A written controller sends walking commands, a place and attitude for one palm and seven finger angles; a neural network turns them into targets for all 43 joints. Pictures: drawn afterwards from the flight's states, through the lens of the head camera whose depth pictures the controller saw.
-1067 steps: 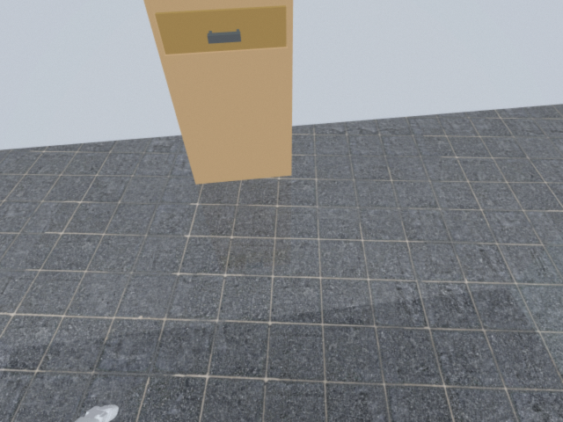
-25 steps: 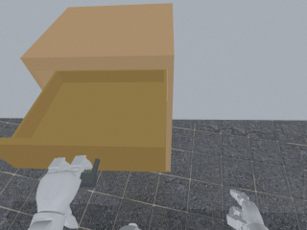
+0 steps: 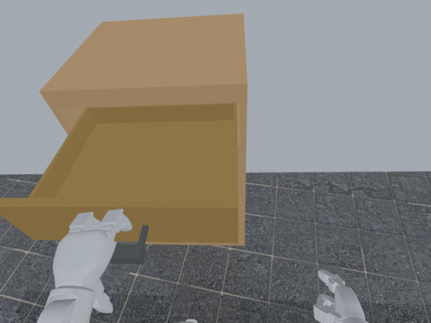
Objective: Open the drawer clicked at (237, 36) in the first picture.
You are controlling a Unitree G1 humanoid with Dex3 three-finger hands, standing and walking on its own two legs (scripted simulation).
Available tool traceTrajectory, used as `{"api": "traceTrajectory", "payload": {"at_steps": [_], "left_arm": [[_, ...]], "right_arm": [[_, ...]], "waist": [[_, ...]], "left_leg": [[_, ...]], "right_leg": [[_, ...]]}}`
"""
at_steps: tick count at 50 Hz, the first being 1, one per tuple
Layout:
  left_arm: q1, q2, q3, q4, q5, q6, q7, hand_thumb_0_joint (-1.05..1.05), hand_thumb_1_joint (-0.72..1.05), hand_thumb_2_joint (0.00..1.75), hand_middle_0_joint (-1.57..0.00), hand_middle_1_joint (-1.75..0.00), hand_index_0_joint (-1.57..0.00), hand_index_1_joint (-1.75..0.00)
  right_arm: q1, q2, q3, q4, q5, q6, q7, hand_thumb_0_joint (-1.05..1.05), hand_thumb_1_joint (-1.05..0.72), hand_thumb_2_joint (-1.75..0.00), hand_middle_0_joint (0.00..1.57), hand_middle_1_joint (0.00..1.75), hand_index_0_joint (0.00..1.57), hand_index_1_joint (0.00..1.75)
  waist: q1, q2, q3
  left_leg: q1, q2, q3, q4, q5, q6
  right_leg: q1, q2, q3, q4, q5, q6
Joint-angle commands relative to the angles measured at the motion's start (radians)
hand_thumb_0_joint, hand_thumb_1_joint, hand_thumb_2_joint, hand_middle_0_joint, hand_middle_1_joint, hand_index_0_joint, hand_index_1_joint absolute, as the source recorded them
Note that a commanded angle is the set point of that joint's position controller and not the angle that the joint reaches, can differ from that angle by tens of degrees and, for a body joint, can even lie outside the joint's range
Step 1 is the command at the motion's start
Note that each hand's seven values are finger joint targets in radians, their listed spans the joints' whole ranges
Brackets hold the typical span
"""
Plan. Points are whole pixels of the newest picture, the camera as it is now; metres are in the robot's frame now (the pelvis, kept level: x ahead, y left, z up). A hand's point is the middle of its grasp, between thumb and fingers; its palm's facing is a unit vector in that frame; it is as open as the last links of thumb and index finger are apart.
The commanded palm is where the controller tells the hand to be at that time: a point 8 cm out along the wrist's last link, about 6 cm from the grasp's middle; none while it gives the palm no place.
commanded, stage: lift the hand off the handle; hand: left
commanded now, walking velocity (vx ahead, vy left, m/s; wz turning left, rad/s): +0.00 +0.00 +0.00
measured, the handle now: (116, 241) +0.26 +0.22 +0.02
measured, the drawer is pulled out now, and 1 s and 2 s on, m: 0.30 0.30 0.30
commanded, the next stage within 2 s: draw the hand back to the body in 1.00 s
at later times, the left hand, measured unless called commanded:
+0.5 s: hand (88, 240) +0.22 +0.22 +0.10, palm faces +0.10 -0.13 -0.99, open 13.7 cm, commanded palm +0.19 +0.22 +0.17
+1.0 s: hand (57, 228) +0.21 +0.23 +0.17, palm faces +0.12 -0.13 -0.98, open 13.8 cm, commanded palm +0.18 +0.23 +0.22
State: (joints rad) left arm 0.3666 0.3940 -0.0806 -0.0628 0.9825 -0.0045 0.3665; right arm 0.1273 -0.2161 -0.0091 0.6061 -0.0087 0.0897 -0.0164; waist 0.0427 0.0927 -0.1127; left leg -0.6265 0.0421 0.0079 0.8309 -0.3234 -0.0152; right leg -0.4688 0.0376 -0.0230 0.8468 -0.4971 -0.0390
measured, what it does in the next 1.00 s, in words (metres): stands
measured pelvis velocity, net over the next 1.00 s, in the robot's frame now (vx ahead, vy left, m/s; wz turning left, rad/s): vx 0.02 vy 0.01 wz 0.01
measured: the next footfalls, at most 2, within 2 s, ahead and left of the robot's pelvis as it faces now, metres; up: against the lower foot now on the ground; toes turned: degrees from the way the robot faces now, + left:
none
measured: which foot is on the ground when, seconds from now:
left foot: down 0.00-1.00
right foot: down 0.00-1.00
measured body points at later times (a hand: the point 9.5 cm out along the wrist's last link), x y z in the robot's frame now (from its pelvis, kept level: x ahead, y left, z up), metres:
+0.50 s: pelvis +0.01 +0.01 +0.02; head +0.01 -0.03 +0.47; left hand +0.21 +0.23 +0.16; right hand +0.24 -0.19 -0.07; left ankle +0.06 +0.13 -0.70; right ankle -0.04 -0.10 -0.70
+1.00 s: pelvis +0.02 +0.01 +0.03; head +0.00 -0.04 +0.48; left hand +0.20 +0.24 +0.22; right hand +0.26 -0.19 -0.05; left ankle +0.06 +0.13 -0.70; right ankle -0.04 -0.10 -0.70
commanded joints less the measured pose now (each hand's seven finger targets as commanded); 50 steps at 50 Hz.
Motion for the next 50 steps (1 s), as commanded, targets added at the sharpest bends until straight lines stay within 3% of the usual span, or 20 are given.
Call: {"api": "traceTrajectory", "payload": {"at_steps": [1, 5, 6, 7, 9, 18, 20, 24, 27, 31, 32, 33, 34, 36, 38, 40, 41, 43, 49, 50], "left_arm": [[-0.138, 0.163, 0.132, -0.262, -0.014, 0.022, 0.025, 0.00, -0.50, 0.30, -0.30, -1.20, -0.30, -1.20], [-0.103, 0.136, 0.094, -0.300, -0.033, 0.032, -0.020, 0.00, -0.50, 0.30, -0.30, -1.20, -0.30, -1.20], [-0.140, 0.165, 0.109, -0.313, -0.022, 0.031, -0.028, 0.00, -0.50, 0.30, -0.30, -1.20, -0.30, -1.20], [-0.150, 0.138, 0.077, -0.332, -0.021, 0.031, -0.036, 0.00, -0.50, 0.30, -0.30, -1.20, -0.30, -1.20], [-0.154, 0.169, 0.106, -0.359, -0.018, 0.030, -0.050, 0.00, -0.50, 0.30, -0.30, -1.20, -0.30, -1.20], [-0.107, 0.189, 0.140, -0.477, -0.048, 0.030, -0.102, 0.00, -0.50, 0.30, -0.30, -1.20, -0.30, -1.20], [-0.113, 0.175, 0.120, -0.481, -0.054, 0.034, -0.115, 0.00, -0.50, 0.30, -0.30, -1.20, -0.30, -1.20], [-0.087, 0.195, 0.136, -0.488, -0.052, 0.060, -0.147, 0.00, -0.50, 0.30, -0.30, -1.20, -0.30, -1.20], [-0.041, 0.186, 0.122, -0.510, -0.076, 0.081, -0.184, 0.00, -0.50, 0.30, -0.30, -1.20, -0.30, -1.20], [-0.056, 0.253, 0.182, -0.526, -0.086, 0.090, -0.226, 0.00, -0.50, 0.30, -0.30, -1.20, -0.30, -1.20], [-0.055, 0.234, 0.162, -0.562, -0.096, 0.085, -0.233, 0.00, -0.50, 0.30, -0.30, -1.20, -0.30, -1.20], [-0.045, 0.260, 0.204, -0.582, -0.115, 0.086, -0.240, 0.00, -0.50, 0.30, -0.30, -1.20, -0.30, -1.20], [-0.052, 0.262, 0.197, -0.596, -0.108, 0.075, -0.247, 0.00, -0.50, 0.30, -0.30, -1.20, -0.30, -1.20], [-0.057, 0.245, 0.184, -0.601, -0.123, 0.065, -0.260, 0.00, -0.50, 0.30, -0.30, -1.20, -0.30, -1.20], [-0.026, 0.283, 0.246, -0.621, -0.148, 0.065, -0.261, 0.00, -0.50, 0.30, -0.30, -1.20, -0.30, -1.20], [-0.028, 0.269, 0.224, -0.641, -0.146, 0.060, -0.269, 0.00, -0.50, 0.30, -0.30, -1.20, -0.30, -1.20], [-0.012, 0.289, 0.245, -0.627, -0.146, 0.061, -0.274, 0.00, -0.50, 0.30, -0.30, -1.20, -0.30, -1.20], [-0.018, 0.297, 0.272, -0.664, -0.173, 0.073, -0.278, 0.00, -0.50, 0.30, -0.30, -1.20, -0.30, -1.20], [-0.006, 0.261, 0.224, -0.602, -0.178, 0.086, -0.318, 0.00, -0.50, 0.30, -0.30, -1.20, -0.30, -1.20], [-0.045, 0.252, 0.204, -0.621, -0.182, 0.082, -0.320, 0.00, -0.50, 0.30, -0.30, -1.20, -0.30, -1.20]], "right_arm": [[-0.163, -0.097, -0.034, -0.174, 0.001, -0.055, 0.000, 0.00, -0.90, -0.90, 0.20, 0.30, 0.20, 0.30], [-0.162, -0.095, -0.034, -0.185, 0.009, -0.057, 0.003, 0.00, -0.90, -0.90, 0.20, 0.30, 0.20, 0.30], [-0.168, -0.099, -0.027, -0.183, 0.004, -0.055, 0.005, 0.00, -0.90, -0.90, 0.20, 0.30, 0.20, 0.30], [-0.166, -0.096, -0.030, -0.185, 0.005, -0.057, 0.006, 0.00, -0.90, -0.90, 0.20, 0.30, 0.20, 0.30], [-0.166, -0.097, -0.024, -0.190, 0.004, -0.058, 0.010, 0.00, -0.90, -0.90, 0.20, 0.30, 0.20, 0.30], [-0.182, -0.094, -0.020, -0.207, 0.012, -0.059, 0.021, 0.00, -0.90, -0.90, 0.20, 0.30, 0.20, 0.30], [-0.179, -0.089, -0.020, -0.205, 0.014, -0.055, 0.024, 0.00, -0.90, -0.90, 0.20, 0.30, 0.20, 0.30], [-0.197, -0.091, -0.008, -0.209, 0.015, -0.049, 0.031, 0.00, -0.90, -0.90, 0.20, 0.30, 0.20, 0.30], [-0.209, -0.093, -0.007, -0.217, 0.026, -0.039, 0.036, 0.00, -0.90, -0.90, 0.20, 0.30, 0.20, 0.30], [-0.220, -0.100, 0.003, -0.213, 0.025, -0.029, 0.033, 0.00, -0.90, -0.90, 0.20, 0.30, 0.20, 0.30], [-0.225, -0.096, 0.004, -0.224, 0.029, -0.033, 0.033, 0.00, -0.90, -0.90, 0.20, 0.30, 0.20, 0.30], [-0.254, -0.098, 0.008, -0.231, 0.038, -0.039, 0.034, 0.00, -0.90, -0.90, 0.20, 0.30, 0.20, 0.30], [-0.225, -0.098, 0.007, -0.222, 0.028, -0.036, 0.034, 0.00, -0.90, -0.90, 0.20, 0.30, 0.20, 0.30], [-0.221, -0.101, 0.001, -0.220, 0.028, -0.035, 0.034, 0.00, -0.90, -0.90, 0.20, 0.30, 0.20, 0.30], [-0.255, -0.102, 0.007, -0.230, 0.040, -0.046, 0.033, 0.00, -0.90, -0.90, 0.20, 0.30, 0.20, 0.30], [-0.227, -0.103, 0.004, -0.225, 0.035, -0.040, 0.035, 0.00, -0.90, -0.90, 0.20, 0.30, 0.20, 0.30], [-0.224, -0.109, -0.002, -0.222, 0.030, -0.035, 0.037, 0.00, -0.90, -0.90, 0.20, 0.30, 0.20, 0.30], [-0.267, -0.108, 0.006, -0.234, 0.046, -0.044, 0.040, 0.00, -0.90, -0.90, 0.20, 0.30, 0.20, 0.30], [-0.240, -0.112, 0.008, -0.222, 0.040, -0.034, 0.044, 0.00, -0.90, -0.90, 0.20, 0.30, 0.20, 0.30], [-0.248, -0.111, 0.006, -0.226, 0.045, -0.035, 0.041, 0.00, -0.90, -0.90, 0.20, 0.30, 0.20, 0.30]], "waist": [[0.010, -0.047, -0.151], [0.007, -0.054, -0.114], [0.010, -0.059, -0.119], [0.003, -0.050, -0.104], [0.017, -0.061, -0.136], [0.032, -0.019, -0.132], [0.024, -0.031, -0.095], [0.048, -0.054, -0.126], [0.044, -0.076, -0.091], [0.057, -0.084, -0.085], [0.049, -0.083, -0.070], [0.055, -0.051, -0.073], [0.059, -0.052, -0.107], [0.050, -0.058, -0.072], [0.056, -0.058, -0.064], [0.050, -0.058, -0.067], [0.062, -0.045, -0.070], [0.056, -0.042, -0.053], [0.055, -0.066, -0.026], [0.041, -0.088, -0.010]], "left_leg": [[0.312, -0.053, 0.009, -0.098, 0.124, 0.052], [0.337, -0.047, 0.005, -0.129, 0.128, 0.056], [0.350, -0.048, 0.003, -0.132, 0.130, 0.054], [0.360, -0.046, 0.003, -0.138, 0.134, 0.056], [0.387, -0.044, 0.000, -0.145, 0.145, 0.055], [0.442, -0.035, 0.001, -0.179, 0.239, 0.049], [0.443, -0.032, 0.002, -0.190, 0.230, 0.050], [0.464, -0.031, 0.009, -0.208, 0.252, 0.049], [0.457, -0.033, 0.013, -0.231, 0.274, 0.050], [0.471, -0.036, 0.016, -0.252, 0.279, 0.051], [0.478, -0.034, 0.018, -0.255, 0.281, 0.053], [0.489, -0.029, 0.014, -0.254, 0.282, 0.050], [0.500, -0.033, 0.019, -0.252, 0.299, 0.052], [0.509, -0.035, 0.018, -0.257, 0.309, 0.052], [0.511, -0.027, 0.011, -0.262, 0.303, 0.048], [0.511, -0.026, 0.017, -0.270, 0.322, 0.048], [0.515, -0.031, 0.018, -0.269, 0.326, 0.049], [0.513, -0.024, 0.012, -0.274, 0.315, 0.043], [0.499, -0.028, 0.015, -0.299, 0.276, 0.045], [0.499, -0.024, 0.014, -0.309, 0.257, 0.044]], "right_leg": [[-0.090, -0.003, 0.027, -0.220, 0.288, 0.012], [-0.073, 0.000, 0.014, -0.240, 0.279, 0.012], [-0.077, -0.003, 0.014, -0.249, 0.268, 0.014], [-0.079, -0.003, 0.010, -0.249, 0.270, 0.012], [-0.061, -0.005, 0.007, -0.257, 0.263, 0.011], [0.012, -0.004, 0.001, -0.283, 0.365, 0.003], [0.001, -0.006, -0.006, -0.294, 0.347, 0.008], [0.042, -0.011, -0.003, -0.314, 0.373, 0.011], [0.081, -0.017, -0.003, -0.335, 0.423, 0.018], [0.117, -0.019, 0.005, -0.365, 0.442, 0.022], [0.119, -0.029, 0.008, -0.373, 0.457, 0.024], [0.135, -0.024, 0.023, -0.383, 0.468, 0.016], [0.139, -0.026, 0.010, -0.377, 0.469, 0.020], [0.131, -0.025, 0.005, -0.395, 0.480, 0.025], [0.150, -0.025, 0.024, -0.405, 0.492, 0.019], [0.155, -0.036, 0.006, -0.400, 0.502, 0.026], [0.158, -0.028, 0.006, -0.407, 0.501, 0.026], [0.169, -0.029, 0.022, -0.412, 0.509, 0.021], [0.152, -0.027, -0.003, -0.429, 0.433, 0.031], [0.146, -0.036, -0.001, -0.435, 0.415, 0.034]]}}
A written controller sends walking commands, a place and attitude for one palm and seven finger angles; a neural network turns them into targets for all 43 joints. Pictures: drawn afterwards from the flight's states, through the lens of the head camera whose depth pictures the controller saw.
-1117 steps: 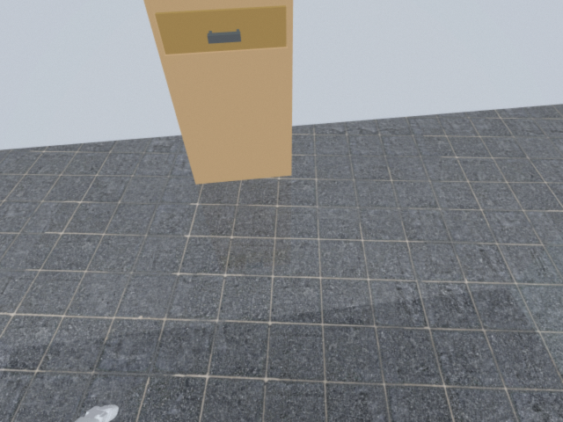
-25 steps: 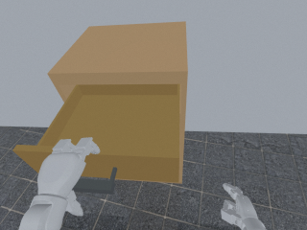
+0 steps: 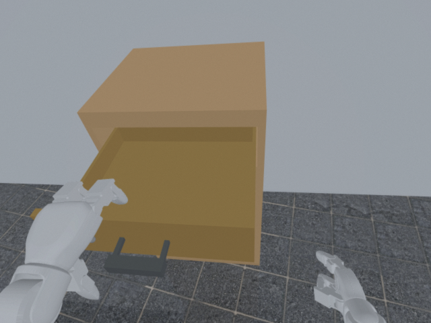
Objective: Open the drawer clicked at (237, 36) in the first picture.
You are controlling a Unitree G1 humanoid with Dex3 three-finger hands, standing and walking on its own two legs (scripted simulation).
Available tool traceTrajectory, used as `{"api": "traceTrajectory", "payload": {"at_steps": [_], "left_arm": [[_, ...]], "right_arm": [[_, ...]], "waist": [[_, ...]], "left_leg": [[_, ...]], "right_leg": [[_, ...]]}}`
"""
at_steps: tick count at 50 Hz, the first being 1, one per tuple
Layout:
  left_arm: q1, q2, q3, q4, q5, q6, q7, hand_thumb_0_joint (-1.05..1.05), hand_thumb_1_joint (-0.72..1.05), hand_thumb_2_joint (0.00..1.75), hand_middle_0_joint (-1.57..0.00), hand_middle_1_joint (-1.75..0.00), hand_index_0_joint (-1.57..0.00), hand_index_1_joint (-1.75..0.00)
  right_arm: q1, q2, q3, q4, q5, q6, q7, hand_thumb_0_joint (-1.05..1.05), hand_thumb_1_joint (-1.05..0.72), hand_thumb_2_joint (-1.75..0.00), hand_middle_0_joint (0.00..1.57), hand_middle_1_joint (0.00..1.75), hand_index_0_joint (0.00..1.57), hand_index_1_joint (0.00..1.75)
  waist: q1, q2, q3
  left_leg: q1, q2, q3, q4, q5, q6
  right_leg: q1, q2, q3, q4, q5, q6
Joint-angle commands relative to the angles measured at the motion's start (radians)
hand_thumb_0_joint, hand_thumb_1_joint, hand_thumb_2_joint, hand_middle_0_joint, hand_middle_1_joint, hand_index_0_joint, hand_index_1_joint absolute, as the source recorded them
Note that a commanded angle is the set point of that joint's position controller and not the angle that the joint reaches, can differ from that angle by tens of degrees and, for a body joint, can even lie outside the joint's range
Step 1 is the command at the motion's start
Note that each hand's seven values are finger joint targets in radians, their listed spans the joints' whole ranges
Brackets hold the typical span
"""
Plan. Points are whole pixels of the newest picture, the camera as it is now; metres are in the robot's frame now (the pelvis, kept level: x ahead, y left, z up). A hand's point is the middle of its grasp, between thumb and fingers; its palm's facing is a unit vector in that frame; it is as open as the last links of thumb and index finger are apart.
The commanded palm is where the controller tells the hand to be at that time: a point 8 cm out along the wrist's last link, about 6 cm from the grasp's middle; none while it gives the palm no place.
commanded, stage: draw the hand back to the body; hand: left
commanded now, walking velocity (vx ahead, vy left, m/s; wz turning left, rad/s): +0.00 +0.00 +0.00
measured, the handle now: (139, 254) +0.24 +0.21 -0.01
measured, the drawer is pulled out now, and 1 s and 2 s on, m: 0.30 0.30 0.30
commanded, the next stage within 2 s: step back with the hand held close in 1.70 s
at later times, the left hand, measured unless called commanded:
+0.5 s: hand (78, 250) +0.18 +0.24 +0.13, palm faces +0.07 -0.12 -0.99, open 13.8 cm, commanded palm +0.15 +0.24 +0.19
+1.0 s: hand (86, 224) +0.20 +0.21 +0.17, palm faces +0.31 -0.89 -0.34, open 12.9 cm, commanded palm +0.15 +0.27 +0.19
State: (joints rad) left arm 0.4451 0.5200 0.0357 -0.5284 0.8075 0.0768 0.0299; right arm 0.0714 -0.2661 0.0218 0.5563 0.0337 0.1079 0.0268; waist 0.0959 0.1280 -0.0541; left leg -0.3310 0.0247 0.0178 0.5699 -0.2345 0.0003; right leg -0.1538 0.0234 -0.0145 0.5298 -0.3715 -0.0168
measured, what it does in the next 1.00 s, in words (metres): stands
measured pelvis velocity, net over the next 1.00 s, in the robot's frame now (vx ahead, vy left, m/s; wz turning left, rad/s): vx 0.01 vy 0.01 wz -0.02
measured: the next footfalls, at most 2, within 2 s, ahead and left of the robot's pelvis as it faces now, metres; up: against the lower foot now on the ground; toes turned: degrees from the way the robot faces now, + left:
none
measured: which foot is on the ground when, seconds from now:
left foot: down 0.00-1.00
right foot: down 0.00-1.00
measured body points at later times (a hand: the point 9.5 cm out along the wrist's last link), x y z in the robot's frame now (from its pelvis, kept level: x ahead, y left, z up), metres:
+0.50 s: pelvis -0.01 +0.01 +0.00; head -0.01 -0.03 +0.45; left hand +0.17 +0.24 +0.18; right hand +0.22 -0.19 -0.08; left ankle +0.04 +0.12 -0.73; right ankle -0.06 -0.11 -0.73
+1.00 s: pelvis +0.01 +0.01 +0.01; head +0.00 +0.00 +0.45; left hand +0.18 +0.26 +0.19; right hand +0.19 -0.20 -0.07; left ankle +0.04 +0.12 -0.73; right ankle -0.06 -0.11 -0.73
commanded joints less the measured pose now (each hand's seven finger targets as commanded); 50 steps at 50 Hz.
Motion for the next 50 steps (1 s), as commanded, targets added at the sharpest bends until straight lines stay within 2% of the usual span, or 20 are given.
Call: {"api": "traceTrajectory", "payload": {"at_steps": [1, 5, 9, 13, 15, 20, 23, 25, 28, 32, 33, 35, 36, 37, 38, 41, 43, 44, 48, 50], "left_arm": [[-0.144, 0.159, 0.109, -0.142, 0.006, -0.006, 0.014, 0.00, -0.50, 0.30, -0.30, -1.20, -0.30, -1.20], [-0.197, 0.164, 0.114, -0.148, 0.019, -0.025, 0.029, 0.00, -0.50, 0.30, -0.30, -1.20, -0.30, -1.20], [-0.177, 0.204, 0.169, -0.135, 0.022, -0.030, 0.038, 0.00, -0.50, 0.30, -0.30, -1.20, -0.30, -1.20], [-0.108, 0.183, 0.180, -0.169, -0.014, -0.024, 0.038, 0.00, -0.50, 0.30, -0.30, -1.20, -0.30, -1.20], [-0.071, 0.161, 0.149, -0.163, -0.013, -0.023, 0.032, 0.00, -0.50, 0.30, -0.30, -1.20, -0.30, -1.20], [-0.059, 0.193, 0.183, -0.173, -0.010, -0.030, 0.035, 0.00, -0.50, 0.30, -0.30, -1.20, -0.30, -1.20], [-0.017, 0.225, 0.237, -0.222, -0.031, -0.043, 0.045, 0.00, -0.50, 0.30, -0.30, -1.20, -0.30, -1.20], [-0.035, 0.193, 0.197, -0.208, -0.023, -0.057, 0.049, 0.00, -0.50, 0.30, -0.30, -1.20, -0.30, -1.20], [-0.027, 0.213, 0.231, -0.208, -0.041, -0.061, 0.057, 0.00, -0.50, 0.30, -0.30, -1.20, -0.30, -1.20], [-0.028, 0.210, 0.210, -0.176, -0.029, -0.068, 0.056, 0.00, -0.50, 0.30, -0.30, -1.20, -0.30, -1.20], [-0.028, 0.236, 0.249, -0.183, -0.042, -0.059, 0.057, 0.00, -0.50, 0.30, -0.30, -1.20, -0.30, -1.20], [-0.029, 0.215, 0.217, -0.173, -0.021, -0.060, 0.053, 0.00, -0.50, 0.30, -0.30, -1.20, -0.30, -1.20], [-0.122, -0.204, 0.139, -0.199, -0.739, -0.139, 0.056, 0.00, -0.47, 0.32, -0.30, -1.18, -0.30, -1.18], [-0.023, -0.064, 0.217, -0.158, -0.766, -0.170, 0.082, 0.00, -0.43, 0.33, -0.29, -1.15, -0.29, -1.15], [0.035, -0.039, 0.282, -0.184, -0.838, -0.190, 0.090, 0.00, -0.40, 0.34, -0.29, -1.13, -0.29, -1.13], [-0.018, -0.032, 0.286, -0.254, -0.857, -0.248, 0.109, 0.00, -0.29, 0.39, -0.29, -1.07, -0.29, -1.07], [-0.001, -0.012, 0.316, -0.252, -0.861, -0.247, 0.120, 0.00, -0.22, 0.42, -0.28, -1.02, -0.28, -1.02], [0.012, -0.047, 0.290, -0.240, -0.857, -0.256, 0.115, 0.00, -0.18, 0.43, -0.28, -1.00, -0.28, -1.00], [0.052, -0.066, 0.286, -0.227, -0.871, -0.253, 0.101, 0.00, -0.05, 0.50, -0.27, -0.91, -0.27, -0.91], [0.075, -0.073, 0.283, -0.216, -0.875, -0.251, 0.094, 0.00, 0.02, 0.52, -0.26, -0.86, -0.26, -0.86]], "right_arm": [[-0.188, -0.068, -0.030, -0.172, -0.006, -0.051, -0.008, 0.00, -0.90, -0.90, 0.20, 0.30, 0.20, 0.30], [-0.192, -0.056, -0.022, -0.166, -0.004, -0.065, -0.015, 0.00, -0.90, -0.90, 0.20, 0.30, 0.20, 0.30], [-0.186, -0.058, -0.020, -0.160, -0.010, -0.065, -0.014, 0.00, -0.90, -0.90, 0.20, 0.30, 0.20, 0.30], [-0.218, -0.061, -0.026, -0.179, 0.005, -0.073, -0.005, 0.00, -0.90, -0.90, 0.20, 0.30, 0.20, 0.30], [-0.182, -0.062, -0.028, -0.175, 0.000, -0.065, -0.002, 0.00, -0.90, -0.90, 0.20, 0.30, 0.20, 0.30], [-0.172, -0.069, -0.028, -0.176, -0.002, -0.063, -0.007, 0.00, -0.90, -0.90, 0.20, 0.30, 0.20, 0.30], [-0.192, -0.075, -0.032, -0.195, 0.004, -0.076, -0.012, 0.00, -0.90, -0.90, 0.20, 0.30, 0.20, 0.30], [-0.159, -0.069, -0.033, -0.184, -0.002, -0.069, -0.013, 0.00, -0.90, -0.90, 0.20, 0.30, 0.20, 0.30], [-0.175, -0.073, -0.038, -0.193, 0.005, -0.078, -0.020, 0.00, -0.90, -0.90, 0.20, 0.30, 0.20, 0.30], [-0.147, -0.073, -0.042, -0.185, -0.002, -0.071, -0.027, 0.00, -0.90, -0.90, 0.20, 0.30, 0.20, 0.30], [-0.172, -0.075, -0.038, -0.191, 0.007, -0.081, -0.027, 0.00, -0.90, -0.90, 0.20, 0.30, 0.20, 0.30], [-0.150, -0.069, -0.037, -0.184, 0.000, -0.072, -0.027, 0.00, -0.90, -0.90, 0.20, 0.30, 0.20, 0.30], [-0.068, -0.008, -0.029, -0.226, 0.005, -0.142, -0.054, 0.00, -0.90, -0.90, 0.20, 0.30, 0.20, 0.30], [-0.062, -0.035, -0.031, -0.203, 0.001, -0.183, -0.078, 0.00, -0.90, -0.90, 0.20, 0.30, 0.20, 0.30], [-0.085, -0.042, -0.024, -0.193, 0.000, -0.210, -0.096, 0.00, -0.90, -0.90, 0.20, 0.30, 0.20, 0.30], [-0.052, -0.048, -0.015, -0.163, -0.021, -0.259, -0.115, 0.00, -0.90, -0.90, 0.20, 0.30, 0.20, 0.30], [-0.048, -0.046, -0.019, -0.142, -0.020, -0.282, -0.118, 0.00, -0.90, -0.90, 0.20, 0.30, 0.20, 0.30], [-0.036, -0.039, -0.011, -0.133, -0.024, -0.286, -0.113, 0.00, -0.90, -0.90, 0.20, 0.30, 0.20, 0.30], [-0.036, -0.044, -0.023, -0.124, -0.019, -0.290, -0.102, 0.00, -0.90, -0.90, 0.20, 0.30, 0.20, 0.30], [-0.037, -0.046, -0.028, -0.125, -0.017, -0.284, -0.100, 0.00, -0.90, -0.90, 0.20, 0.30, 0.20, 0.30]], "waist": [[-0.002, -0.116, -0.078], [-0.006, -0.091, -0.087], [0.016, -0.055, -0.131], [0.013, -0.036, -0.119], [0.004, -0.078, -0.114], [0.000, -0.103, -0.100], [0.012, -0.062, -0.116], [-0.003, -0.077, -0.095], [0.000, -0.046, -0.079], [-0.002, -0.073, -0.077], [0.003, -0.045, -0.072], [0.000, -0.055, -0.088], [-0.103, -0.117, -0.019], [-0.078, -0.164, -0.003], [-0.053, -0.164, 0.002], [-0.042, -0.115, -0.035], [-0.038, -0.039, 0.006], [-0.039, -0.014, 0.010], [-0.040, -0.012, 0.034], [-0.041, -0.056, 0.019]], "left_leg": [[0.213, -0.011, 0.005, -0.044, 0.165, 0.031], [0.223, -0.004, -0.003, -0.056, 0.139, 0.027], [0.232, -0.005, 0.000, -0.045, 0.171, 0.028], [0.236, 0.000, -0.004, -0.047, 0.196, 0.023], [0.219, 0.002, 0.000, -0.051, 0.196, 0.024], [0.207, 0.004, -0.003, -0.044, 0.169, 0.026], [0.222, 0.007, -0.003, -0.029, 0.176, 0.027], [0.211, 0.006, -0.004, -0.031, 0.169, 0.027], [0.212, 0.009, -0.008, -0.031, 0.130, 0.025], [0.209, 0.008, -0.012, -0.040, 0.118, 0.027], [0.201, 0.010, -0.015, -0.043, 0.101, 0.024], [0.205, 0.012, -0.016, -0.045, 0.120, 0.024], [0.328, 0.025, -0.013, -0.076, 0.005, 0.045], [0.305, 0.050, -0.031, -0.100, -0.055, 0.038], [0.276, 0.041, -0.032, -0.116, -0.060, 0.030], [0.284, 0.029, -0.009, -0.119, 0.014, 0.029], [0.258, 0.032, -0.009, -0.126, 0.037, 0.019], [0.258, 0.025, -0.007, -0.127, 0.044, 0.018], [0.248, 0.034, -0.010, -0.130, 0.106, 0.014], [0.262, 0.038, -0.005, -0.130, 0.128, 0.016]], "right_leg": [[-0.176, -0.014, -0.003, -0.127, 0.275, 0.011], [-0.176, -0.018, -0.007, -0.134, 0.212, 0.001], [-0.150, -0.011, -0.005, -0.124, 0.245, -0.006], [-0.141, -0.008, 0.005, -0.123, 0.289, -0.008], [-0.150, -0.015, -0.018, -0.113, 0.279, 0.002], [-0.168, -0.017, -0.014, -0.116, 0.259, 0.004], [-0.161, -0.013, 0.004, -0.115, 0.294, -0.001], [-0.187, -0.021, -0.018, -0.111, 0.259, 0.005], [-0.203, -0.012, -0.006, -0.121, 0.215, 0.000], [-0.218, -0.018, -0.022, -0.123, 0.168, 0.008], [-0.205, -0.009, -0.009, -0.123, 0.166, -0.001], [-0.212, -0.015, -0.028, -0.115, 0.154, 0.003], [-0.193, 0.007, -0.045, -0.135, 0.116, -0.010], [-0.191, -0.006, -0.028, -0.139, 0.060, -0.007], [-0.167, -0.009, -0.022, -0.162, 0.047, -0.006], [-0.128, -0.025, -0.024, -0.176, 0.119, 0.000], [-0.110, -0.031, -0.011, -0.185, 0.137, -0.007], [-0.113, -0.031, -0.021, -0.187, 0.147, -0.008], [-0.092, -0.029, -0.023, -0.189, 0.206, -0.010], [-0.090, -0.029, -0.027, -0.185, 0.229, -0.004]]}}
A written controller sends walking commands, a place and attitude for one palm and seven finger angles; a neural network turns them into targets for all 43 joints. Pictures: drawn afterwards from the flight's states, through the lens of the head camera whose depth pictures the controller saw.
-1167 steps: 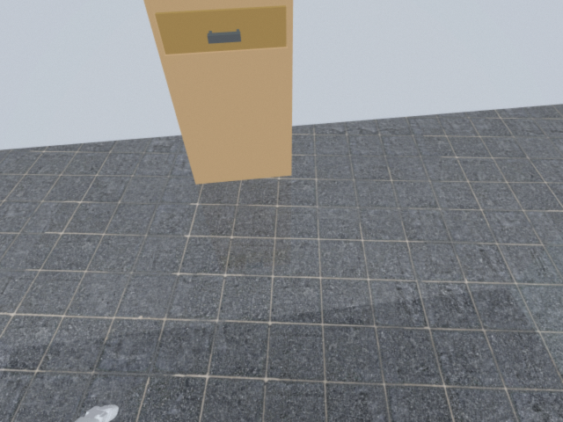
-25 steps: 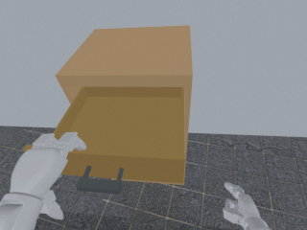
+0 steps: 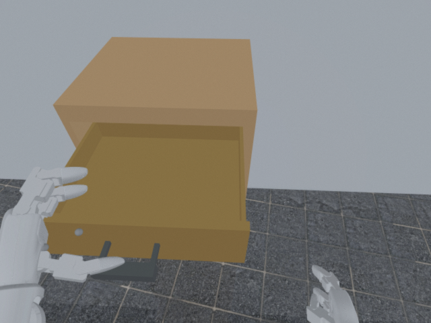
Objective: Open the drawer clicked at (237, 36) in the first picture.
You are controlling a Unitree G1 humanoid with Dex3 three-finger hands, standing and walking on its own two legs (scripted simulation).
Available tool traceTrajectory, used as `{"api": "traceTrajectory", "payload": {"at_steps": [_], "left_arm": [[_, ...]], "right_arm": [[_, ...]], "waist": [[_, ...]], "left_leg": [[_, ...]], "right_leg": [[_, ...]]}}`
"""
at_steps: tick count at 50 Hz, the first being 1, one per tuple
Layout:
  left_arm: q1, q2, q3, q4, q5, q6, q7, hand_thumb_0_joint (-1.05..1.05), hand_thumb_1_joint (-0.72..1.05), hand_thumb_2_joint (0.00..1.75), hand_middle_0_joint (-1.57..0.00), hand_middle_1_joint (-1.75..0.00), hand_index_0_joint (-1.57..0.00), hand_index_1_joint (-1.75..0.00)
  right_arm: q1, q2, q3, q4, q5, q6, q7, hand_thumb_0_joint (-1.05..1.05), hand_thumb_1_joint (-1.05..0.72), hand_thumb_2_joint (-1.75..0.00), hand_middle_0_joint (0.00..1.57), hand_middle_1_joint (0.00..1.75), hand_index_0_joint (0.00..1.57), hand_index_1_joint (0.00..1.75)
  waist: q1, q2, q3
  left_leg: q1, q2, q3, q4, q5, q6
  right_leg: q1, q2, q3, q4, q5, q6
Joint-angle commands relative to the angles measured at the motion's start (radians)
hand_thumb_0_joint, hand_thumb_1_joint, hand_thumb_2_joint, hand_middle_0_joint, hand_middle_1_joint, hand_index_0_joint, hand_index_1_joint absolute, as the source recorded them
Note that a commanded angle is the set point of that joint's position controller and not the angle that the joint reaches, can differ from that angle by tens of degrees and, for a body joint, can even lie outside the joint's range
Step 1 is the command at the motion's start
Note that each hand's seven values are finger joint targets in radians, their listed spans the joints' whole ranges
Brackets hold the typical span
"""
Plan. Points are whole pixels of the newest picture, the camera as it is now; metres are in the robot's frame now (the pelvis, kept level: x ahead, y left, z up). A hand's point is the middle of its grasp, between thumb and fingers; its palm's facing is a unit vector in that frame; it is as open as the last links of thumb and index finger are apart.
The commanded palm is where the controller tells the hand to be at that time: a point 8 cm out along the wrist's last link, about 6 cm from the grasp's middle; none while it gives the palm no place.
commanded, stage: draw the hand back to the body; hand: left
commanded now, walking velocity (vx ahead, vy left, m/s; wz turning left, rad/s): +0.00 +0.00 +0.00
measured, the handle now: (128, 259) +0.23 +0.20 -0.02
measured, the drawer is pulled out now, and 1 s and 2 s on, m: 0.30 0.30 0.30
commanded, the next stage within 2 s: step back with the hand held close in 0.70 s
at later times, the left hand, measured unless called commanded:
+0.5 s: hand (78, 225) +0.21 +0.22 +0.15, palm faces +0.36 -0.83 -0.43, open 8.6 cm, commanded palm +0.15 +0.27 +0.18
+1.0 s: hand (78, 219) +0.21 +0.22 +0.16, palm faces +0.31 -0.81 -0.50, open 7.4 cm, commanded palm +0.15 +0.26 +0.18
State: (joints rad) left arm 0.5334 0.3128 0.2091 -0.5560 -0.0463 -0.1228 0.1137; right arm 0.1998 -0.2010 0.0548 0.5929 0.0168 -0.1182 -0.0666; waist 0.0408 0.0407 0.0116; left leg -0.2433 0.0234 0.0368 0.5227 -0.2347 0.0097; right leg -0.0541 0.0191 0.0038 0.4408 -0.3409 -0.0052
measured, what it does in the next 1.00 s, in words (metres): stands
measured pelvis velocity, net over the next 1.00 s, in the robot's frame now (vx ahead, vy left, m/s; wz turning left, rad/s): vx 0.01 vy -0.01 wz -0.03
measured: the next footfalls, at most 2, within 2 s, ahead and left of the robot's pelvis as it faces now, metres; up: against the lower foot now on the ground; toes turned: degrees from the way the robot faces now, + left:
none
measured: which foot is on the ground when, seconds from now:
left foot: down 0.00-1.00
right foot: down 0.00-1.00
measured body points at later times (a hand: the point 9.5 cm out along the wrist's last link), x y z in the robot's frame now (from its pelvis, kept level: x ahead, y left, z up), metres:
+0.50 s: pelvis +0.02 -0.01 +0.00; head +0.03 -0.04 +0.45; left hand +0.18 +0.26 +0.18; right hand +0.23 -0.23 -0.08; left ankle +0.03 +0.11 -0.74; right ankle -0.06 -0.12 -0.74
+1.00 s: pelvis +0.01 -0.01 +0.00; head +0.03 -0.04 +0.45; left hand +0.19 +0.26 +0.19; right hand +0.20 -0.25 -0.09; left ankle +0.03 +0.11 -0.74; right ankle -0.06 -0.12 -0.74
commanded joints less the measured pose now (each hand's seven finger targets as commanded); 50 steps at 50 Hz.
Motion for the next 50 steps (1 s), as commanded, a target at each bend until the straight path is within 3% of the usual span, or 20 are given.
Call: {"api": "traceTrajectory", "payload": {"at_steps": [1, 8, 11, 14, 16, 19, 21, 23, 25, 28, 32, 35, 38, 40, 41, 42, 43, 45, 48, 50], "left_arm": [[-0.017, 0.145, 0.119, -0.201, -0.021, -0.056, 0.009, 0.00, 0.06, 0.54, -0.26, -0.84, -0.26, -0.84], [0.018, 0.177, 0.161, -0.217, -0.024, -0.046, 0.013, 0.00, 0.31, 0.64, -0.24, -0.68, -0.24, -0.68], [0.040, 0.174, 0.178, -0.174, -0.027, -0.037, 0.014, 0.00, 0.41, 0.69, -0.24, -0.62, -0.24, -0.62], [0.036, 0.179, 0.190, -0.162, -0.026, -0.032, 0.014, 0.00, 0.51, 0.74, -0.23, -0.55, -0.23, -0.55], [0.033, 0.176, 0.191, -0.154, -0.030, -0.026, 0.011, 0.00, 0.58, 0.76, -0.22, -0.50, -0.22, -0.50], [0.019, 0.189, 0.200, -0.165, -0.027, -0.022, 0.012, 0.00, 0.69, 0.81, -0.22, -0.43, -0.22, -0.43], [0.029, 0.183, 0.199, -0.155, -0.030, -0.015, 0.010, 0.00, 0.76, 0.84, -0.21, -0.39, -0.21, -0.39], [-0.002, 0.185, 0.189, -0.189, -0.031, -0.012, 0.009, 0.00, 0.83, 0.87, -0.21, -0.34, -0.21, -0.34], [0.013, 0.179, 0.184, -0.166, -0.034, -0.004, 0.007, 0.00, 0.90, 0.90, -0.20, -0.30, -0.20, -0.30], [-0.008, 0.197, 0.201, -0.187, -0.033, -0.008, 0.008, 0.00, 0.90, 0.90, -0.20, -0.30, -0.20, -0.30], [0.007, 0.191, 0.198, -0.168, -0.035, -0.004, 0.004, 0.00, 0.90, 0.90, -0.20, -0.30, -0.20, -0.30], [0.011, 0.183, 0.192, -0.167, -0.035, -0.008, 0.003, 0.00, 0.90, 0.90, -0.20, -0.30, -0.20, -0.30], [-0.016, 0.190, 0.194, -0.176, -0.035, -0.012, 0.006, 0.00, 0.90, 0.90, -0.20, -0.30, -0.20, -0.30], [0.005, 0.184, 0.193, -0.148, -0.040, -0.012, 0.005, 0.00, 0.90, 0.90, -0.20, -0.30, -0.20, -0.30], [-0.175, 0.362, 0.364, -0.258, -0.028, -0.060, 0.012, 0.00, 0.90, 0.90, -0.20, -0.30, -0.20, -0.30], [-0.090, 0.282, 0.312, -0.145, -0.023, -0.070, 0.001, 0.00, 0.90, 0.90, -0.20, -0.30, -0.20, -0.30], [-0.102, 0.281, 0.301, -0.165, -0.016, -0.083, -0.006, 0.00, 0.90, 0.90, -0.20, -0.30, -0.20, -0.30], [0.004, 0.195, 0.232, -0.099, -0.012, -0.080, -0.019, 0.00, 0.90, 0.90, -0.20, -0.30, -0.20, -0.30], [0.065, 0.214, 0.247, -0.140, -0.011, -0.082, -0.016, 0.00, 0.90, 0.90, -0.20, -0.30, -0.20, -0.30], [0.102, 0.219, 0.255, -0.167, -0.011, -0.077, -0.012, 0.00, 0.90, 0.90, -0.20, -0.30, -0.20, -0.30]], "right_arm": [[-0.162, -0.117, -0.063, -0.159, -0.002, -0.056, -0.005, 0.00, -0.90, -0.90, 0.20, 0.30, 0.20, 0.30], [-0.164, -0.120, -0.078, -0.149, 0.003, -0.049, -0.009, 0.00, -0.90, -0.90, 0.20, 0.30, 0.20, 0.30], [-0.160, -0.121, -0.084, -0.145, 0.004, -0.033, -0.014, 0.00, -0.90, -0.90, 0.20, 0.30, 0.20, 0.30], [-0.161, -0.118, -0.085, -0.140, 0.004, -0.023, -0.017, 0.00, -0.90, -0.90, 0.20, 0.30, 0.20, 0.30], [-0.162, -0.120, -0.086, -0.145, 0.005, -0.014, -0.017, 0.00, -0.90, -0.90, 0.20, 0.30, 0.20, 0.30], [-0.161, -0.118, -0.083, -0.143, 0.004, -0.011, -0.016, 0.00, -0.90, -0.90, 0.20, 0.30, 0.20, 0.30], [-0.167, -0.116, -0.084, -0.148, 0.004, -0.008, -0.015, 0.00, -0.90, -0.90, 0.20, 0.30, 0.20, 0.30], [-0.169, -0.116, -0.083, -0.153, 0.006, -0.009, -0.015, 0.00, -0.90, -0.90, 0.20, 0.30, 0.20, 0.30], [-0.169, -0.113, -0.080, -0.158, 0.006, -0.003, -0.015, 0.00, -0.90, -0.90, 0.20, 0.30, 0.20, 0.30], [-0.175, -0.115, -0.082, -0.157, 0.005, 0.000, -0.016, 0.00, -0.90, -0.90, 0.20, 0.30, 0.20, 0.30], [-0.175, -0.110, -0.080, -0.167, 0.006, 0.009, -0.013, 0.00, -0.90, -0.90, 0.20, 0.30, 0.20, 0.30], [-0.176, -0.108, -0.080, -0.165, 0.006, 0.008, -0.012, 0.00, -0.90, -0.90, 0.20, 0.30, 0.20, 0.30], [-0.181, -0.111, -0.081, -0.164, 0.007, 0.007, -0.014, 0.00, -0.90, -0.90, 0.20, 0.30, 0.20, 0.30], [-0.180, -0.109, -0.080, -0.167, 0.006, 0.008, -0.017, 0.00, -0.90, -0.90, 0.20, 0.30, 0.20, 0.30], [-0.129, -0.130, -0.077, -0.192, 0.010, 0.021, -0.009, 0.00, -0.90, -0.90, 0.20, 0.30, 0.20, 0.30], [-0.136, -0.110, -0.075, -0.154, 0.002, 0.031, -0.009, 0.00, -0.90, -0.90, 0.20, 0.30, 0.20, 0.30], [-0.135, -0.125, -0.082, -0.169, 0.000, 0.034, -0.005, 0.00, -0.90, -0.90, 0.20, 0.30, 0.20, 0.30], [-0.140, -0.128, -0.089, -0.184, 0.004, 0.043, 0.000, 0.00, -0.90, -0.90, 0.20, 0.30, 0.20, 0.30], [-0.154, -0.134, -0.099, -0.209, 0.011, 0.058, 0.005, 0.00, -0.90, -0.90, 0.20, 0.30, 0.20, 0.30], [-0.152, -0.129, -0.104, -0.226, 0.015, 0.070, 0.007, 0.00, -0.90, -0.90, 0.20, 0.30, 0.20, 0.30]], "waist": [[0.015, 0.024, -0.071], [0.016, 0.025, -0.113], [0.016, -0.037, -0.114], [0.014, -0.002, -0.111], [0.016, -0.027, -0.120], [0.015, 0.020, -0.120], [0.018, -0.015, -0.129], [0.015, 0.013, -0.126], [0.013, -0.025, -0.121], [0.017, 0.005, -0.124], [0.017, -0.028, -0.129], [0.017, -0.017, -0.116], [0.016, 0.015, -0.097], [0.016, -0.030, -0.085], [-0.014, -0.051, -0.006], [-0.028, -0.098, -0.010], [-0.025, -0.102, -0.028], [-0.030, -0.077, -0.074], [-0.022, -0.032, -0.137], [-0.024, -0.068, -0.164]], "left_leg": [[0.187, 0.036, -0.020, -0.076, 0.139, 0.010], [0.211, 0.033, -0.012, -0.059, 0.236, 0.010], [0.215, 0.030, -0.001, -0.047, 0.256, 0.015], [0.224, 0.025, 0.008, -0.039, 0.273, 0.015], [0.225, 0.025, 0.010, -0.037, 0.293, 0.016], [0.236, 0.021, 0.014, -0.029, 0.324, 0.017], [0.234, 0.022, 0.014, -0.028, 0.341, 0.018], [0.237, 0.021, 0.014, -0.028, 0.346, 0.016], [0.230, 0.024, 0.010, -0.034, 0.333, 0.017], [0.231, 0.018, 0.016, -0.031, 0.337, 0.016], [0.232, 0.019, 0.017, -0.033, 0.337, 0.018], [0.228, 0.019, 0.017, -0.034, 0.328, 0.017], [0.225, 0.016, 0.011, -0.044, 0.285, 0.013], [0.220, 0.019, 0.009, -0.053, 0.246, 0.016], [0.162, 0.025, 0.004, -0.005, 0.176, 0.037], [0.152, 0.017, -0.003, 0.021, 0.164, 0.041], [0.149, 0.010, 0.000, 0.030, 0.165, 0.036], [0.159, 0.026, 0.005, 0.015, 0.240, 0.038], [0.176, 0.055, 0.009, -0.005, 0.351, 0.042], [0.167, 0.071, 0.002, -0.006, 0.390, 0.041]], "right_leg": [[-0.188, -0.024, -0.047, -0.097, 0.214, -0.014], [-0.160, -0.027, -0.044, -0.086, 0.325, -0.011], [-0.165, -0.026, -0.048, -0.084, 0.372, -0.003], [-0.163, -0.029, -0.043, -0.086, 0.408, -0.002], [-0.154, -0.031, -0.045, -0.081, 0.439, 0.002], [-0.152, -0.032, -0.042, -0.080, 0.474, 0.001], [-0.143, -0.033, -0.046, -0.071, 0.501, 0.005], [-0.138, -0.036, -0.038, -0.073, 0.505, 0.003], [-0.139, -0.037, -0.041, -0.069, 0.503, 0.007], [-0.130, -0.039, -0.032, -0.074, 0.521, 0.003], [-0.132, -0.041, -0.037, -0.069, 0.535, 0.010], [-0.133, -0.040, -0.039, -0.072, 0.526, 0.008], [-0.147, -0.036, -0.036, -0.090, 0.453, 0.004], [-0.159, -0.036, -0.039, -0.098, 0.416, 0.007], [-0.259, -0.079, 0.085, -0.157, 0.509, 0.004], [-0.247, -0.097, 0.091, -0.150, 0.579, 0.004], [-0.243, -0.107, 0.108, -0.143, 0.629, 0.004], [-0.210, -0.109, 0.087, -0.096, 0.661, 0.018], [-0.189, -0.093, 0.063, -0.055, 0.612, 0.028], [-0.180, -0.085, 0.055, -0.033, 0.584, 0.025]]}}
